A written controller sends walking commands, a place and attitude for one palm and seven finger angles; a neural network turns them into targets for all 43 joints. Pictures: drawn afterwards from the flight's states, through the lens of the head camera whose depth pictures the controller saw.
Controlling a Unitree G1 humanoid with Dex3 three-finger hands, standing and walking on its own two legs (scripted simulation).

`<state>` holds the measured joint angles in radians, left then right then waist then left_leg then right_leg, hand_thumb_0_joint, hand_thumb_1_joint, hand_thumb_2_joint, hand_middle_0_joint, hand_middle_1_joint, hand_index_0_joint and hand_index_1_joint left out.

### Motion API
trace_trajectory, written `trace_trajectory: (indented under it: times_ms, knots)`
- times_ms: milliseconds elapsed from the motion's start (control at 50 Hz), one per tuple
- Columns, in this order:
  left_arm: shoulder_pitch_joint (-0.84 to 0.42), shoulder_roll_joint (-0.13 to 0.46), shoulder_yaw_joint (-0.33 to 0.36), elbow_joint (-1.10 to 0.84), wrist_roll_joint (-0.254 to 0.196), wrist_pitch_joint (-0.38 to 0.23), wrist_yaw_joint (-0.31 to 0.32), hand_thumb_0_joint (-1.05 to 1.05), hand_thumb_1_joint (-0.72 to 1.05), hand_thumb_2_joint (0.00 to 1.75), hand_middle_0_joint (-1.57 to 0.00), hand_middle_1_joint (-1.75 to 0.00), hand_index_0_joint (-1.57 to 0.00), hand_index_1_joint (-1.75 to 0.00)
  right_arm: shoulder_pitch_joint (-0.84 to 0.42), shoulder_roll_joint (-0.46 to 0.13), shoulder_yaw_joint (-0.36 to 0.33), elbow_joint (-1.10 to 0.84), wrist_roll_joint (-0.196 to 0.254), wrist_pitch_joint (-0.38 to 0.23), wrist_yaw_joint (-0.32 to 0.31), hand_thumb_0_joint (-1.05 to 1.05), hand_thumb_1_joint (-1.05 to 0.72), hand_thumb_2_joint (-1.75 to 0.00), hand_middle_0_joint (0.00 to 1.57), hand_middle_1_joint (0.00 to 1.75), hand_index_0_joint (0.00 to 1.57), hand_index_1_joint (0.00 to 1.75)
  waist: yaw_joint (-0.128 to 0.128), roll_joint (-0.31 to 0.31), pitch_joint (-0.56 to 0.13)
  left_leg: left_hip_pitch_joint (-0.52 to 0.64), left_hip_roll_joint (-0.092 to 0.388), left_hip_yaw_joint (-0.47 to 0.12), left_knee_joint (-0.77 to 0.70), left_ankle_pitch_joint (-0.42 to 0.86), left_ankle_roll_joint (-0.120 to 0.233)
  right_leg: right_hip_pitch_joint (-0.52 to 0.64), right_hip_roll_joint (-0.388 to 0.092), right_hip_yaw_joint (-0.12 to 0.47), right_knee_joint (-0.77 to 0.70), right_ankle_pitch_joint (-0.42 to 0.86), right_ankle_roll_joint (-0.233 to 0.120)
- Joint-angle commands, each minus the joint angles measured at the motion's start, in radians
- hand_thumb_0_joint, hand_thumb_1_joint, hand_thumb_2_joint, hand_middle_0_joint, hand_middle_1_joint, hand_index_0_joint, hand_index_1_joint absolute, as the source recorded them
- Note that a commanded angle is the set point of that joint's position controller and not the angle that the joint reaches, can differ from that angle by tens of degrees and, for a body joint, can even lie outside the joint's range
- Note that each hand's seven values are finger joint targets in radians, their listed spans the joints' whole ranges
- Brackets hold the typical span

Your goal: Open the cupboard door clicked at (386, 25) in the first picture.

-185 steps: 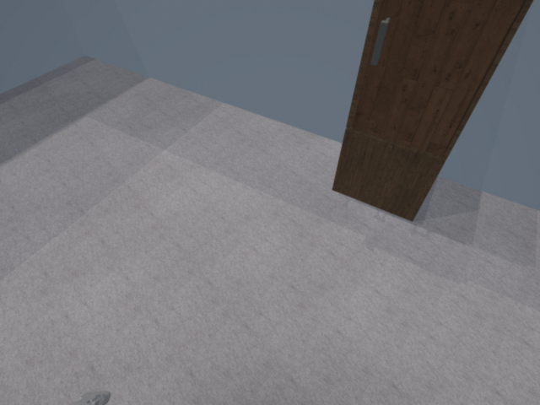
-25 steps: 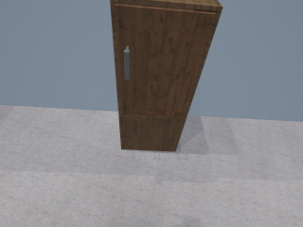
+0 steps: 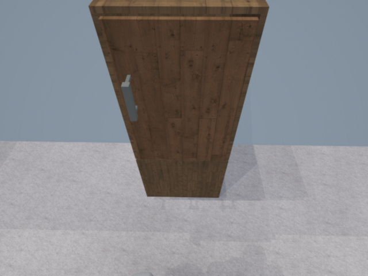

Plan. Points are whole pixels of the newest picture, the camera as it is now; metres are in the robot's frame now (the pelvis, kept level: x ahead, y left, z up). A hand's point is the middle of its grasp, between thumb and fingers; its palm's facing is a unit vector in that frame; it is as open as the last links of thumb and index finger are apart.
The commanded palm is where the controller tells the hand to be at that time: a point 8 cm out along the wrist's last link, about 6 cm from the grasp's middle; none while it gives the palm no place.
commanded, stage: come to a stop and stand still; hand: left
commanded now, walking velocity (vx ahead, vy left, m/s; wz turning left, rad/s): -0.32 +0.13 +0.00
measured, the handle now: (131, 98) +0.59 +0.19 +0.03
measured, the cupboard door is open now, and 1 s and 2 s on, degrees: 0 0 0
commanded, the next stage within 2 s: none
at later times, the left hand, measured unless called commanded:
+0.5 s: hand out of the picture +0.07 +0.18 -0.17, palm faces +0.04 -0.96 -0.29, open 7.3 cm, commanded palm none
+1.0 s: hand out of the picture +0.01 +0.14 -0.17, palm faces +0.05 -0.98 -0.18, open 7.3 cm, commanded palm none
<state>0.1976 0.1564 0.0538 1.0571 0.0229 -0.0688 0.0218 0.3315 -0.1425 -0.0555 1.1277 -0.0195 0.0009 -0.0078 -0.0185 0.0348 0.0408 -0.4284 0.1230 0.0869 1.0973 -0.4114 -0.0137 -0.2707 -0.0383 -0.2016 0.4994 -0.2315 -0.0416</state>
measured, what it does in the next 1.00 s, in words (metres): steps on the spot: left foot, then right foot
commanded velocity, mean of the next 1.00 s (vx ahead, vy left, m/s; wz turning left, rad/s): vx -0.08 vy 0.00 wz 0.00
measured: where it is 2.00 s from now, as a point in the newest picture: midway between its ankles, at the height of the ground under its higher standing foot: outside the picture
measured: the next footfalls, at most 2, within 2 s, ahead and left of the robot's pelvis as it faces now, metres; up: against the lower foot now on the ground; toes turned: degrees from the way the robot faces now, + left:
left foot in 0.16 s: +0.14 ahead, +0.12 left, +0.00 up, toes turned +8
right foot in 0.48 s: +0.07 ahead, -0.14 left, +0.00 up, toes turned -5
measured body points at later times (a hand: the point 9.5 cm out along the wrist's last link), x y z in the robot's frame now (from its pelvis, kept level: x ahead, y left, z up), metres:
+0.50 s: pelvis +0.03 -0.03 -0.01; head +0.06 -0.05 +0.44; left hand +0.06 +0.23 -0.15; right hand +0.14 -0.24 -0.17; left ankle +0.10 +0.12 -0.73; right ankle +0.03 -0.14 -0.74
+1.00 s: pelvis -0.01 -0.04 +0.01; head -0.01 -0.03 +0.46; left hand +0.01 +0.19 -0.15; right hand -0.02 -0.25 -0.15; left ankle -0.03 +0.09 -0.73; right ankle +0.03 -0.13 -0.73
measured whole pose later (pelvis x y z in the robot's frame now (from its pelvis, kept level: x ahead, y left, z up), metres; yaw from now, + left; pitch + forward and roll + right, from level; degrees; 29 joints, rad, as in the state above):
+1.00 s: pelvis -0.01 -0.04 +0.01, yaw +0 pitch -1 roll +0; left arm 0.23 0.17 0.01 1.12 0.01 0.01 0.02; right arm 0.29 -0.12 -0.01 1.15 -0.02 0.02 -0.02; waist 0.02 -0.02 0.02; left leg -0.14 0.03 0.04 0.40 -0.25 -0.02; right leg -0.22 0.00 -0.10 0.39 -0.15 -0.03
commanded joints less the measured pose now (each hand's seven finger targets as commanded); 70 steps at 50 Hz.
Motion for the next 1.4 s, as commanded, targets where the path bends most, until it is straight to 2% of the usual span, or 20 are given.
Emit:
trace_trajectory:
  times_ms: [0, 100, 140, 180, 220, 280, 340, 420, 440, 460, 480, 500, 580, 680, 720, 760, 820, 920, 1040, 1380]
  knots:
    - [0.079, 0.089, -0.006, -0.006, 0.003, 0.005, 0.009, 0.0, 0.9, 0.9, -0.2, -0.3, -0.2, -0.3, 0.056, 0.017, 0.017, -0.057, 0.001, -0.012, 0.004, 0.0, -0.9, -0.9, 0.2, 0.3, 0.2, 0.3, -0.016, -0.129, -0.004, 0.029, 0.007, -0.001, -0.215, 0.061, -0.012, -0.022, -0.253, 0.171, -0.262, 0.285, -0.119]
    - [0.067, 0.108, -0.011, 0.006, -0.012, 0.035, 0.016, 0.0, 0.9, 0.9, -0.2, -0.3, -0.2, -0.3, 0.023, -0.034, 0.032, -0.045, 0.01, -0.014, -0.009, 0.0, -0.9, -0.9, 0.2, 0.3, 0.2, 0.3, -0.014, -0.124, -0.048, 0.25, -0.031, 0.012, -0.622, 0.363, -0.018, 0.028, -0.173, 0.108, -0.102, 0.399, -0.054]
    - [0.127, 0.083, -0.01, -0.005, -0.013, 0.054, 0.022, 0.0, 0.9, 0.9, -0.2, -0.3, -0.2, -0.3, -0.004, -0.124, 0.015, -0.073, 0.007, -0.022, -0.015, 0.0, -0.9, -0.9, 0.2, 0.3, 0.2, 0.3, 0.011, 0.036, -0.065, 0.328, 0.092, -0.088, -0.652, 0.798, 0.04, -0.007, -0.103, 0.1, -0.014, 0.215, 0.022]
    - [0.166, 0.067, -0.015, -0.009, -0.014, 0.077, 0.027, 0.0, 0.9, 0.9, -0.2, -0.3, -0.2, -0.3, -0.071, -0.172, 0.005, -0.093, 0.009, -0.012, -0.029, 0.0, -0.9, -0.9, 0.2, 0.3, 0.2, 0.3, 0.032, 0.223, -0.02, 0.269, 0.192, -0.171, -0.709, 0.958, 0.127, -0.001, -0.045, 0.079, 0.081, -0.068, 0.065]
    - [0.143, 0.094, -0.007, -0.019, -0.014, 0.091, 0.022, 0.0, 0.9, 0.9, -0.2, -0.3, -0.2, -0.3, -0.098, -0.179, -0.001, -0.111, 0.004, -0.004, -0.04, 0.0, -0.9, -0.9, 0.2, 0.3, 0.2, 0.3, 0.018, 0.218, -0.033, 0.281, 0.223, -0.211, -0.768, 0.944, 0.188, -0.061, -0.03, 0.134, 0.293, -0.304, 0.064]
    - [0.134, 0.086, 0.003, -0.036, -0.009, 0.092, 0.018, 0.0, 0.9, 0.9, -0.2, -0.3, -0.2, -0.3, -0.14, -0.2, -0.022, -0.14, -0.001, 0.007, -0.041, 0.0, -0.9, -0.9, 0.2, 0.3, 0.2, 0.3, 0.012, 0.13, -0.115, 0.399, 0.232, -0.171, -0.687, 1.012, 0.22, -0.154, -0.018, 0.182, 0.42, -0.332, 0.063]
    - [0.118, 0.069, 0.01, -0.064, -0.008, 0.093, 0.016, 0.0, 0.9, 0.9, -0.2, -0.3, -0.2, -0.3, -0.155, -0.212, -0.039, -0.158, -0.004, 0.016, -0.035, 0.0, -0.9, -0.9, 0.2, 0.3, 0.2, 0.3, 0.005, 0.11, -0.162, 0.399, 0.213, -0.139, -0.678, 0.925, 0.206, -0.141, -0.011, 0.176, 0.397, -0.302, 0.069]
    - [0.213, 0.064, 0.008, -0.047, -0.004, 0.084, 0.015, 0.0, 0.9, 0.9, -0.2, -0.3, -0.2, -0.3, -0.215, -0.189, -0.04, -0.174, 0.002, 0.02, -0.019, 0.0, -0.9, -0.9, 0.2, 0.3, 0.2, 0.3, 0.056, 0.076, -0.157, 0.228, 0.141, -0.092, -0.635, 0.538, 0.126, 0.07, -0.012, 0.137, 0.03, -0.024, 0.065]
    - [0.216, 0.1, 0.01, -0.049, 0.006, 0.078, 0.018, 0.0, 0.9, 0.9, -0.2, -0.3, -0.2, -0.3, -0.206, -0.151, -0.038, -0.177, 0.01, 0.023, -0.013, 0.0, -0.9, -0.9, 0.2, 0.3, 0.2, 0.3, 0.055, -0.044, -0.121, 0.154, 0.068, -0.061, -0.563, 0.339, 0.072, 0.104, -0.058, 0.201, -0.116, 0.079, 0.06]
    - [0.163, 0.175, 0.014, -0.066, 0.013, 0.069, 0.021, 0.0, 0.9, 0.9, -0.2, -0.3, -0.2, -0.3, -0.188, -0.085, -0.026, -0.19, 0.017, 0.028, -0.005, 0.0, -0.9, -0.9, 0.2, 0.3, 0.2, 0.3, 0.025, -0.269, -0.066, 0.038, -0.048, 0.013, -0.47, 0.054, 0.006, 0.076, -0.241, 0.422, -0.196, 0.141, -0.005]
    - [0.128, 0.216, 0.017, -0.093, 0.01, 0.072, 0.017, 0.0, 0.9, 0.9, -0.2, -0.3, -0.2, -0.3, -0.212, -0.078, -0.021, -0.203, 0.014, 0.039, 0.001, 0.0, -0.9, -0.9, 0.2, 0.3, 0.2, 0.3, 0.041, -0.266, -0.028, 0.067, -0.081, -0.02, -0.357, -0.09, -0.005, -0.053, -0.334, 0.455, -0.25, 0.137, -0.089]
    - [0.101, 0.206, 0.018, -0.099, 0.012, 0.068, 0.017, 0.0, 0.9, 0.9, -0.2, -0.3, -0.2, -0.3, -0.242, -0.075, -0.022, -0.204, 0.008, 0.053, -0.002, 0.0, -0.9, -0.9, 0.2, 0.3, 0.2, 0.3, 0.046, -0.312, -0.004, 0.057, -0.078, -0.071, -0.258, -0.123, 0.004, -0.106, -0.311, 0.472, -0.259, 0.125, -0.115]
    - [0.028, 0.148, 0.003, -0.097, 0.006, 0.062, 0.019, 0.0, 0.9, 0.9, -0.2, -0.3, -0.2, -0.3, -0.133, -0.077, -0.016, -0.127, 0.01, 0.044, -0.004, 0.0, -0.9, -0.9, 0.2, 0.3, 0.2, 0.3, -0.002, -0.2, -0.017, 0.047, -0.074, -0.077, -0.163, -0.021, -0.002, -0.009, -0.211, 0.31, -0.182, 0.294, -0.11]
    - [0.097, 0.164, 0.005, -0.051, 0.001, 0.057, 0.019, 0.0, 0.9, 0.9, -0.2, -0.3, -0.2, -0.3, -0.12, -0.065, 0.007, -0.107, 0.014, 0.023, -0.015, 0.0, -0.9, -0.9, 0.2, 0.3, 0.2, 0.3, 0.038, -0.163, -0.065, 0.12, -0.071, -0.051, -0.476, -0.005, -0.013, 0.136, -0.212, 0.332, -0.15, 0.364, -0.13]
    - [0.08, 0.158, 0.002, -0.033, -0.01, 0.058, 0.019, 0.0, 0.9, 0.9, -0.2, -0.3, -0.2, -0.3, -0.061, -0.062, 0.017, -0.069, 0.011, 0.015, -0.021, 0.0, -0.9, -0.9, 0.2, 0.3, 0.2, 0.3, 0.019, -0.134, -0.076, 0.233, -0.071, -0.052, -0.658, 0.127, -0.007, 0.108, -0.186, 0.325, -0.137, 0.293, -0.083]
    - [0.069, 0.118, -0.01, -0.027, -0.021, 0.06, 0.014, 0.0, 0.9, 0.9, -0.2, -0.3, -0.2, -0.3, -0.036, -0.1, 0.022, -0.045, 0.006, -0.002, -0.026, 0.0, -0.9, -0.9, 0.2, 0.3, 0.2, 0.3, 0.026, -0.015, -0.059, 0.31, 0.011, -0.134, -0.739, 0.316, 0.028, 0.038, -0.099, 0.264, -0.13, 0.164, -0.005]
    - [0.052, 0.111, -0.014, -0.002, -0.018, 0.071, 0.01, 0.0, 0.9, 0.9, -0.2, -0.3, -0.2, -0.3, -0.073, -0.109, 0.03, -0.033, 0.003, -0.009, -0.024, 0.0, -0.9, -0.9, 0.2, 0.3, 0.2, 0.3, 0.047, 0.096, -0.015, 0.161, 0.04, -0.166, -0.813, 0.208, 0.041, 0.137, -0.058, 0.205, -0.13, 0.076, 0.032]
    - [0.083, 0.106, -0.022, 0.038, -0.015, 0.073, 0.005, 0.0, 0.9, 0.9, -0.2, -0.3, -0.2, -0.3, -0.031, -0.096, 0.032, -0.021, 0.002, -0.003, -0.025, 0.0, -0.9, -0.9, 0.2, 0.3, 0.2, 0.3, 0.044, 0.028, 0.041, 0.128, -0.004, -0.139, -0.849, 0.038, 0.034, 0.124, -0.065, 0.233, -0.192, -0.029, 0.029]
    - [0.115, 0.085, -0.024, 0.05, -0.012, 0.068, 0.007, 0.0, 0.9, 0.9, -0.2, -0.3, -0.2, -0.3, 0.036, -0.078, 0.033, -0.01, 0.002, -0.001, -0.026, 0.0, -0.9, -0.9, 0.2, 0.3, 0.2, 0.3, 0.026, -0.048, 0.06, 0.152, -0.024, -0.115, -0.824, 0.041, 0.038, 0.052, -0.068, 0.255, -0.225, -0.105, 0.03]
    - [0.187, 0.037, -0.035, 0.081, -0.012, 0.054, 0.016, 0.0, 0.9, 0.9, -0.2, -0.3, -0.2, -0.3, 0.071, -0.048, 0.043, 0.008, 0.01, -0.022, -0.034, 0.0, -0.9, -0.9, 0.2, 0.3, 0.2, 0.3, 0.026, -0.021, 0.039, 0.182, -0.01, -0.113, -0.811, 0.138, 0.04, 0.06, -0.066, 0.235, -0.168, 0.042, 0.022]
